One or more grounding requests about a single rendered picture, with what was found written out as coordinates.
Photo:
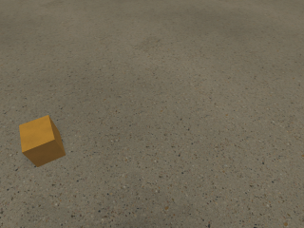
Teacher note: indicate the carton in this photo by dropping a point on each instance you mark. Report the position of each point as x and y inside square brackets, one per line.
[41, 141]

